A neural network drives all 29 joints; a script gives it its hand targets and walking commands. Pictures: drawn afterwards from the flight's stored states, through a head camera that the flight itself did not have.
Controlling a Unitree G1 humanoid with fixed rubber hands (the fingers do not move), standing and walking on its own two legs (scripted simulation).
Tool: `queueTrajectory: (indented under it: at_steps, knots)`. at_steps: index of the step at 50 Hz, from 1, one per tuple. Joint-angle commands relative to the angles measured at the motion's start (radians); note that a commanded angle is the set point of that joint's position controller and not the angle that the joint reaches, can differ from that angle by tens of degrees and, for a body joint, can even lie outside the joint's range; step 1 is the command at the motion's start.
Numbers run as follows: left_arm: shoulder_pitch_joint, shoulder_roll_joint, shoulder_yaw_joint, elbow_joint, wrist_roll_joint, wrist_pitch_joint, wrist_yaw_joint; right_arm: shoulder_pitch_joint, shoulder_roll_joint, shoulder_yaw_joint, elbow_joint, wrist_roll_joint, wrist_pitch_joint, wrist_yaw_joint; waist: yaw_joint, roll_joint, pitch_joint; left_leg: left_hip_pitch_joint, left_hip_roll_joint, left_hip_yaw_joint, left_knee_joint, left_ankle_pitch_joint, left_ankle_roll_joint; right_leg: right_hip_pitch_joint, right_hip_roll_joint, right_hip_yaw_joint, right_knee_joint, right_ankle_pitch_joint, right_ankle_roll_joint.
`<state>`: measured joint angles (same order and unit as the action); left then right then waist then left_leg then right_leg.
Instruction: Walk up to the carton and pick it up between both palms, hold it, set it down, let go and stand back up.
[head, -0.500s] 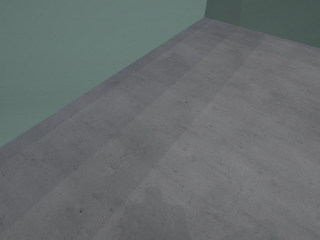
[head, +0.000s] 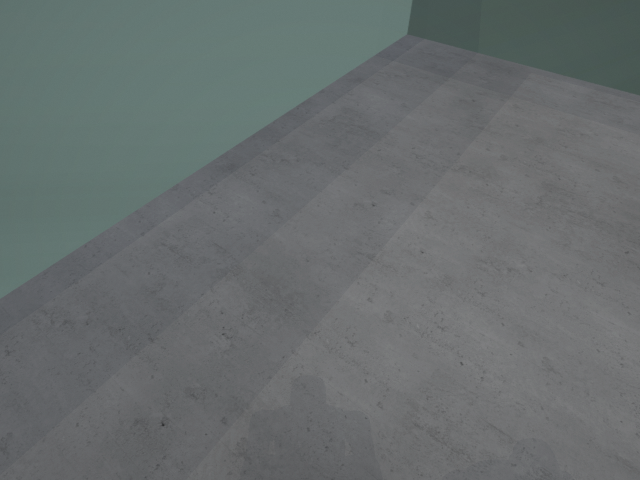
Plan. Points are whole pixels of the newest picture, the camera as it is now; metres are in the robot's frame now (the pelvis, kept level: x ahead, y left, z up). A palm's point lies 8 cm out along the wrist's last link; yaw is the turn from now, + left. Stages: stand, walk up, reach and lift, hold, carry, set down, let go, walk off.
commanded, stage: stand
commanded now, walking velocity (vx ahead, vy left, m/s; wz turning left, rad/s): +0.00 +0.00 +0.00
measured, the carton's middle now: out of the picture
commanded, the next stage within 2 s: walk up in 0.44 s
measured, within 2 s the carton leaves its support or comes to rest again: neither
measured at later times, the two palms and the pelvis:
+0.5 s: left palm out of the picture -0.03 +0.20 -0.15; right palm out of the picture -0.04 -0.19 -0.15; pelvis +0.01 +0.00 +0.00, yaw +0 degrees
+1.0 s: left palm out of the picture +0.01 +0.32 -0.17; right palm out of the picture +0.07 -0.20 -0.14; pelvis -0.04 +0.05 -0.03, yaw +6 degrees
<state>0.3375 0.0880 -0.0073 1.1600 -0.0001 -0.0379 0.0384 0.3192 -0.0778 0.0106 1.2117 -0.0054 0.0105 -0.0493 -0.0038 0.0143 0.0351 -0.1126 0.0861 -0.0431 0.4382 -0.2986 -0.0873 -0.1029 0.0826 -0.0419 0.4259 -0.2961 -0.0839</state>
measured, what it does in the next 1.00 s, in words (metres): steps on the spot: left foot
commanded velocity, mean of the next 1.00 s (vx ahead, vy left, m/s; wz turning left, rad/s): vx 0.00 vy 0.00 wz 0.00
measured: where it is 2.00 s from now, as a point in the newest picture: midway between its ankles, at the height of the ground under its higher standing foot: outside the picture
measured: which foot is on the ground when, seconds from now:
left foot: down 0.00-0.72, up 0.74-0.98, down 1.00-1.00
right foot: down 0.00-1.00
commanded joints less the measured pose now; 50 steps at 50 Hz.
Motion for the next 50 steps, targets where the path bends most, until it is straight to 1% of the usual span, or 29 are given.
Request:
queueTrajectory:
  at_steps: [1,3,6,12,13,14,16,17,18,20,21,25,27,29,31,32,33,34,35,37,39,41,43,45,46,47,48,49,50]
  knots:
    - [0.12,0.081,0.009,-0.002,-0.002,-0.007,0.004,0.119,-0.075,-0.012,0.008,0.004,0.0,-0.002,0.001,-0.023,0.094,-0.061,0.016,0.005,-0.048,0.199,0.044,-0.049,-0.161,0.129,-0.104,0.375,0.024]
    - [0.11,0.079,0.01,-0.001,-0.001,-0.004,0.006,0.125,-0.059,-0.008,0.008,-0.001,-0.002,-0.002,-0.001,0.009,0.111,-0.075,0.014,0.009,-0.054,0.194,0.044,-0.046,-0.163,0.134,-0.1,0.351,0.019]
    - [0.135,0.077,0.01,-0.002,-0.003,-0.005,0.008,0.114,-0.064,-0.011,0.006,0.004,0.003,0.0,0.005,-0.025,0.09,-0.084,0.008,0.011,-0.038,0.174,0.038,-0.022,-0.17,0.141,-0.112,0.412,0.045]
    - [0.1,0.097,0.018,-0.016,-0.001,-0.008,0.008,0.114,-0.064,-0.009,0.007,-0.003,0.0,-0.004,-0.003,0.02,0.093,-0.071,0.017,0.01,-0.048,0.222,0.042,-0.037,-0.164,0.126,-0.092,0.411,0.019]
    - [0.119,0.088,0.015,-0.012,-0.003,-0.008,0.008,0.106,-0.078,-0.011,0.0,0.001,0.001,-0.005,0.006,0.002,0.089,-0.078,0.011,0.012,-0.037,0.205,0.041,-0.031,-0.172,0.139,-0.102,0.427,0.035]
    - [0.118,0.08,0.012,-0.009,0.0,-0.008,0.006,0.117,-0.069,-0.011,0.006,0.001,0.004,-0.005,0.003,0.003,0.078,-0.062,0.011,0.013,-0.042,0.191,0.038,-0.035,-0.171,0.144,-0.101,0.397,0.027]
    - [0.101,0.088,0.016,-0.011,0.0,-0.006,0.007,0.113,-0.066,-0.013,0.002,0.002,0.002,-0.004,-0.005,-0.017,0.082,-0.068,0.013,0.01,-0.042,0.208,0.036,-0.033,-0.169,0.131,-0.096,0.428,0.028]
    - [0.123,0.09,0.017,-0.01,0.001,-0.006,0.008,0.113,-0.073,-0.012,0.004,0.002,0.001,-0.006,0.008,-0.019,0.081,-0.07,0.012,0.011,-0.029,0.205,0.041,-0.019,-0.17,0.138,-0.099,0.46,0.036]
    - [0.108,0.098,0.019,-0.012,0.002,-0.007,0.007,0.11,-0.077,-0.014,0.004,0.002,-0.002,-0.004,0.0,0.003,0.064,-0.074,0.011,0.01,-0.042,0.213,0.043,-0.004,-0.166,0.126,-0.09,0.451,0.022]
    - [0.131,0.086,0.017,-0.007,0.001,-0.01,0.009,0.12,-0.076,-0.014,0.008,0.001,-0.002,-0.006,0.005,-0.028,0.062,-0.055,0.012,0.017,-0.036,0.221,0.043,-0.002,-0.171,0.127,-0.079,0.523,0.029]
    - [0.129,0.078,0.013,-0.006,0.0,-0.008,0.007,0.133,-0.074,-0.013,0.012,0.001,-0.002,-0.006,-0.002,-0.018,0.06,-0.057,0.014,0.013,-0.041,0.222,0.042,-0.003,-0.164,0.119,-0.076,0.497,0.018]
    - [0.134,0.101,0.017,-0.003,0.001,-0.009,0.011,0.116,-0.08,-0.016,0.008,0.0,-0.002,-0.004,-0.002,-0.026,0.07,-0.063,0.011,0.023,-0.028,0.23,0.04,0.003,-0.173,0.119,-0.069,0.587,0.031]
    - [0.133,0.106,0.021,-0.005,-0.001,-0.007,0.011,0.108,-0.074,-0.012,0.009,0.003,-0.002,-0.006,0.004,0.01,0.08,-0.066,0.011,0.021,-0.036,0.228,0.04,-0.001,-0.17,0.119,-0.071,0.528,0.019]
    - [0.129,0.099,0.016,-0.007,0.001,-0.005,0.009,0.12,-0.068,-0.012,0.013,0.001,0.0,-0.004,0.0,-0.015,0.09,-0.053,0.015,0.017,-0.038,0.231,0.043,-0.022,-0.166,0.119,-0.072,0.508,0.024]
    - [0.121,0.084,0.013,-0.009,0.001,-0.006,0.01,0.106,-0.06,-0.009,0.006,-0.001,0.001,-0.007,0.004,0.016,0.09,-0.055,0.017,0.016,-0.039,0.247,0.044,-0.021,-0.168,0.125,-0.073,0.509,0.013]
    - [-0.051,0.272,0.058,-0.094,0.007,0.002,0.026,-0.137,-0.253,-0.035,-0.071,-0.006,-0.008,-0.022,0.024,-0.01,0.105,-0.186,-0.013,0.051,0.113,0.296,0.087,-0.013,-0.2,0.12,0.019,0.764,0.032]
    - [-0.035,0.283,0.067,-0.093,0.004,0.008,0.034,-0.155,-0.245,-0.032,-0.097,-0.005,-0.009,-0.026,0.032,-0.05,0.054,-0.241,-0.032,0.085,0.181,0.205,0.087,0.051,-0.244,0.145,0.032,0.928,0.032]
    - [-0.022,0.267,0.065,-0.086,0.007,0.016,0.039,-0.147,-0.216,-0.028,-0.096,-0.008,-0.002,-0.029,0.031,-0.1,0.06,-0.277,-0.049,0.105,0.233,0.024,0.077,0.064,-0.295,0.176,0.021,0.997,0.012]
    - [0.004,0.257,0.062,-0.088,0.01,0.024,0.041,-0.148,-0.195,-0.029,-0.101,-0.013,0.006,-0.034,0.045,-0.104,0.042,-0.311,-0.065,0.109,0.319,-0.142,0.074,0.081,-0.352,0.231,0.007,1.018,-0.028]
    - [0.002,0.251,0.069,-0.098,0.02,0.033,0.046,-0.141,-0.169,-0.025,-0.105,-0.025,0.017,-0.038,0.056,-0.113,0.006,-0.307,-0.04,0.059,0.538,-0.3,0.084,0.006,-0.437,0.278,-0.015,0.91,-0.142]
    - [-0.087,0.287,0.085,-0.14,0.035,0.044,0.05,-0.139,-0.159,-0.025,-0.124,-0.023,0.025,-0.038,0.041,-0.136,0.015,-0.306,-0.039,0.036,0.623,-0.316,0.1,-0.08,-0.452,0.267,-0.027,0.804,-0.241]
    - [-0.142,0.297,0.09,-0.169,0.046,0.047,0.049,-0.132,-0.176,-0.031,-0.138,-0.021,0.026,-0.034,0.02,-0.163,-0.004,-0.323,-0.038,0.012,0.634,-0.287,0.104,-0.074,-0.449,0.263,0.005,0.845,-0.258]
    - [-0.181,0.294,0.09,-0.186,0.048,0.049,0.047,-0.139,-0.203,-0.036,-0.168,-0.02,0.025,-0.023,0.005,-0.177,-0.028,-0.331,-0.023,-0.013,0.591,-0.239,0.106,-0.042,-0.449,0.253,0.052,0.876,-0.235]
    - [-0.223,0.3,0.086,-0.206,0.048,0.053,0.043,-0.143,-0.224,-0.042,-0.194,-0.017,0.017,-0.012,-0.012,-0.135,-0.042,-0.299,-0.023,-0.016,0.455,-0.156,0.113,-0.035,-0.43,0.232,0.115,0.825,-0.196]
    - [-0.246,0.309,0.082,-0.217,0.045,0.056,0.04,-0.13,-0.229,-0.041,-0.203,-0.014,0.011,-0.006,-0.03,-0.13,-0.065,-0.254,-0.026,-0.014,0.353,-0.104,0.115,-0.041,-0.414,0.208,0.161,0.768,-0.166]
    - [-0.277,0.31,0.079,-0.227,0.04,0.062,0.035,-0.095,-0.228,-0.04,-0.2,-0.009,0.002,-0.001,-0.056,-0.085,-0.093,-0.169,-0.046,0.011,0.198,0.021,0.123,-0.068,-0.367,0.147,0.23,0.698,-0.122]
    - [-0.303,0.316,0.079,-0.236,0.035,0.07,0.029,-0.035,-0.241,-0.043,-0.197,-0.002,-0.008,0.004,-0.097,-0.051,-0.133,-0.043,-0.05,0.02,0.02,0.27,0.132,-0.13,-0.303,0.074,0.338,0.557,-0.063]
    - [-0.281,0.265,0.067,-0.25,0.027,0.077,0.017,-0.025,-0.31,-0.057,-0.208,-0.007,-0.017,0.007,-0.093,0.178,-0.154,0.06,0.057,-0.14,-0.032,0.699,0.16,-0.271,-0.158,-0.014,0.533,0.191,0.002]
    - [-0.227,0.218,0.058,-0.269,0.02,0.089,0.017,-0.053,-0.366,-0.065,-0.232,-0.004,-0.015,0.007,-0.043,0.292,-0.18,0.106,0.21,-0.353,-0.038,0.962,0.225,-0.393,-0.04,-0.016,0.668,-0.398,0.047]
